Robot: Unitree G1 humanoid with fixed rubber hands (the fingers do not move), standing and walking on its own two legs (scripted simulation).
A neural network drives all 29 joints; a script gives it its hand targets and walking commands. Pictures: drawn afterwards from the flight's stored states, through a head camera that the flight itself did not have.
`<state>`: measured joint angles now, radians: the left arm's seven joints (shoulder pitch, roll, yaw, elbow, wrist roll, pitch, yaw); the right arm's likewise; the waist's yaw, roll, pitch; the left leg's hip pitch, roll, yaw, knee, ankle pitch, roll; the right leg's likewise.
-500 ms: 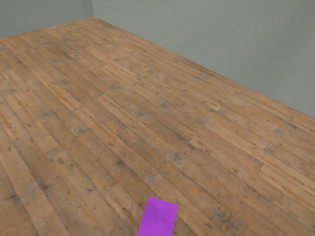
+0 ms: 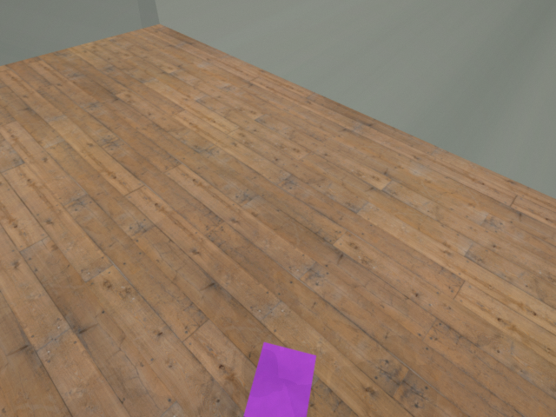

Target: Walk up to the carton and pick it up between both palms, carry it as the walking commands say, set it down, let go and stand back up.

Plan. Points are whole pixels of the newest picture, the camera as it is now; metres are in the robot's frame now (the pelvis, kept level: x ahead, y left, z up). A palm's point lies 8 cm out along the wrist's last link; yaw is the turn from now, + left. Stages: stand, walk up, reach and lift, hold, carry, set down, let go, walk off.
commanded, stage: walk up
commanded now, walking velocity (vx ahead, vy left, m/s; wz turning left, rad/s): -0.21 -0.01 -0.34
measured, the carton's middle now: (280, 396) +0.35 -0.03 -0.66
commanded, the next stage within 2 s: none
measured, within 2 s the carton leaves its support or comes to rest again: neither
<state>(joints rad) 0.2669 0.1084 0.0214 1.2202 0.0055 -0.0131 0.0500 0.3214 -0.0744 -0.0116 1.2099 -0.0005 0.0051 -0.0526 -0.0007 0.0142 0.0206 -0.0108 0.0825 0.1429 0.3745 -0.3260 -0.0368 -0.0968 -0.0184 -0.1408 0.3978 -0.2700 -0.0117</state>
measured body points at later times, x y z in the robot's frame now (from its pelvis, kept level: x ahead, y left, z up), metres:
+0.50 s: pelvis -0.05 -0.04 -0.01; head -0.01 -0.07 +0.43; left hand +0.02 +0.18 -0.15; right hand -0.01 -0.30 -0.18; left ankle -0.07 +0.10 -0.70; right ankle -0.03 -0.14 -0.74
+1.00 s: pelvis -0.09 +0.01 -0.02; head -0.07 +0.00 +0.43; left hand -0.03 +0.25 -0.16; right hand -0.07 -0.22 -0.18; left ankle -0.06 +0.10 -0.72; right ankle -0.13 -0.11 -0.74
